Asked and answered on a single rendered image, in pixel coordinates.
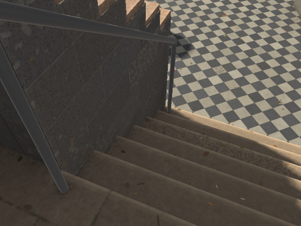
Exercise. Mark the stairs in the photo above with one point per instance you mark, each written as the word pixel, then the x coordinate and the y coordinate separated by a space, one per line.
pixel 204 171

